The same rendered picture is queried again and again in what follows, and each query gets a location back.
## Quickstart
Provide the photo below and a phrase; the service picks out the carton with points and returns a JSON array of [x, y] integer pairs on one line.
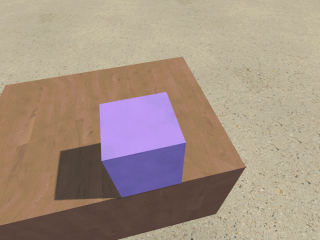
[[142, 145]]

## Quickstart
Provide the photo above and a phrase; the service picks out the pedestal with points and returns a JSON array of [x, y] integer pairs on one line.
[[53, 184]]

